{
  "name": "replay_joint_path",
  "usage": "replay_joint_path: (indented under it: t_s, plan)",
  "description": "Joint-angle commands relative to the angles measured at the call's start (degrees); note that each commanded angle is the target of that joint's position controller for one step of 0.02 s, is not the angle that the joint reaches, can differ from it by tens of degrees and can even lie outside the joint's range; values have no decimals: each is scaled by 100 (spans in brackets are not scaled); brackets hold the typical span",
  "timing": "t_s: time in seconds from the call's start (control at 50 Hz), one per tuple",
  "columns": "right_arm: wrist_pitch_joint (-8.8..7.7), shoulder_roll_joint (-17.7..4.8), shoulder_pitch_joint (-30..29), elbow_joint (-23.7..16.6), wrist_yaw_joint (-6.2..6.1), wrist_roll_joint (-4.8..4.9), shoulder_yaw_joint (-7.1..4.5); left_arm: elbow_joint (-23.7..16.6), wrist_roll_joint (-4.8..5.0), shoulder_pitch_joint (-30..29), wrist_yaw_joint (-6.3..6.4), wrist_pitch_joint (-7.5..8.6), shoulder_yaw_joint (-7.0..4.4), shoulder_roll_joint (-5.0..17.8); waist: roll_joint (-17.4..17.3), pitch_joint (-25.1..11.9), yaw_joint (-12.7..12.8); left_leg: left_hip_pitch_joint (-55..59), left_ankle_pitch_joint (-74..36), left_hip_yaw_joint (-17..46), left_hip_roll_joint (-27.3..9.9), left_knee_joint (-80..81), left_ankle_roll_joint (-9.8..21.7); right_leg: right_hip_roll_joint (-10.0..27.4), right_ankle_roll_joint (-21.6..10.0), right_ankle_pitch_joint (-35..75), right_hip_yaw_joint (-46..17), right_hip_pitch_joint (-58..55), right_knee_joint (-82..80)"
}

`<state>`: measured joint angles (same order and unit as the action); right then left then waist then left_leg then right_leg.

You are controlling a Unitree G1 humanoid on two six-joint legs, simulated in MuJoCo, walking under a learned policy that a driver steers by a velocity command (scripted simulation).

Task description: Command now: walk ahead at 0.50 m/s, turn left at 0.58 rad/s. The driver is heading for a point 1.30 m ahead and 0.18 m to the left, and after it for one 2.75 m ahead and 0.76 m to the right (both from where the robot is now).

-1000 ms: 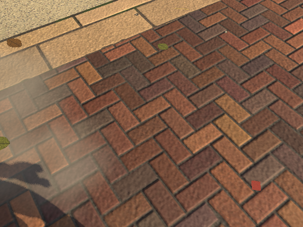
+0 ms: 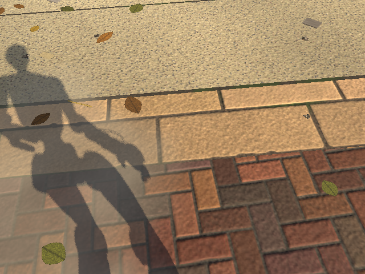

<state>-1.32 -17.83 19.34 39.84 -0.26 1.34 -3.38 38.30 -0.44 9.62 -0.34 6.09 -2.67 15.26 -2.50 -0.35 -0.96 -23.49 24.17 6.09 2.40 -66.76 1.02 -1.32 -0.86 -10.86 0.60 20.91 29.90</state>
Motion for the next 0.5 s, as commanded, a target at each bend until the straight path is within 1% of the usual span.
replay_joint_path:
  t_s: [0.02,0.04,0.06,0.12,0.16,0.22,0.26,0.3,0.32,0.34,0.36,0.38,0.4,0.42,0.44,0.46,0.48,0.5]
  plan:
    - [-57,-538,-366,-656,48,7,-183,-94,-32,457,42,2,-184,610,927,73,271,-1843,-571,122,-758,-333,-69,1643,-859,-202,-1846,-1533,-1672]
    - [-25,-445,-328,-643,68,33,-176,-41,-12,419,42,21,-184,579,1022,94,225,-1755,-657,35,-779,-250,-92,1561,-865,28,-1519,-1409,-1781]
    - [2,-355,-364,-651,71,33,-160,14,-1,414,41,38,-200,617,966,105,202,-1767,-751,-25,-799,-165,-119,1535,-895,255,-1263,-1359,-1871]
    - [27,-231,-692,-769,78,-22,-115,210,-12,498,51,55,-277,826,723,180,234,-2032,-1214,-37,-863,459,-235,1653,-1017,1040,-731,-1501,-2004]
    - [5,-187,-888,-790,125,-16,-93,304,-8,496,63,23,-300,908,660,171,287,-2017,-1743,-117,-871,1045,-236,1612,-953,1346,-329,-1668,-2003]
    - [-57,-74,-1429,-898,234,-12,-42,449,33,591,88,-34,-317,1027,616,303,487,-1748,-2451,-409,-795,2048,-145,1533,-809,1494,207,-1782,-1991]
    - [-72,-42,-1740,-1005,307,3,-25,563,82,740,91,-78,-340,1120,601,407,588,-1637,-2483,-592,-742,2491,-50,1603,-746,1544,397,-1984,-1967]
    - [-69,-91,-1909,-1113,366,20,-43,650,145,813,84,-136,-375,1222,631,488,579,-1549,-2199,-735,-673,2798,97,1716,-668,1931,551,-2279,-1833]
    - [-64,-155,-1899,-1148,386,10,-74,670,173,799,87,-168,-396,1283,665,458,509,-1376,-1941,-853,-570,2920,205,1743,-611,2549,665,-2406,-1633]
    - [-48,-250,-1784,-1157,390,-13,-125,675,199,777,103,-198,-427,1377,758,330,385,-1056,-1635,-1019,-393,2982,331,1744,-553,3544,787,-2509,-1289]
    - [-21,-388,-1487,-1113,379,-36,-202,676,228,763,127,-232,-460,1476,863,100,175,-571,-1352,-1187,-170,3015,467,1723,-493,4557,902,-2571,-739]
    - [1,-596,-756,-936,352,-33,-334,664,250,691,149,-276,-467,1509,805,-286,-271,380,-1463,-1307,85,3303,655,1600,-385,5110,1063,-2415,239]
    - [43,-930,238,-675,261,-13,-523,628,218,732,174,-268,-405,1356,581,-787,-756,2000,-1794,-1055,150,3536,888,1394,-185,4501,1155,-1517,1617]
    - [79,-1492,592,-581,134,36,-628,418,-70,1018,139,-211,-189,653,-802,-1193,-505,3820,-1839,1200,-1220,3606,1471,774,105,42,1125,642,3638]
    - [-43,-1655,492,-825,191,2,-579,143,-15,1095,65,-1,-63,563,-1268,-2271,-306,4781,-582,4327,-2224,4671,2471,-128,228,-2473,-201,2047,5003]
    - [-123,-1140,448,-775,234,-28,-447,40,215,391,-2,124,-207,1104,-458,-1834,-617,4529,-339,3754,-2048,4955,2077,239,154,-1947,-696,2640,5135]
    - [-176,-961,237,-722,229,-29,-383,-61,272,136,-21,199,-177,1069,-337,-1048,-484,3712,-687,2907,-1830,4982,1849,447,55,-1426,-578,2714,4728]
    - [-196,-836,-150,-750,216,-26,-336,20,138,122,34,220,-164,978,188,-647,-202,2842,-1314,2311,-1564,4983,1645,676,66,-1040,-567,2366,4236]
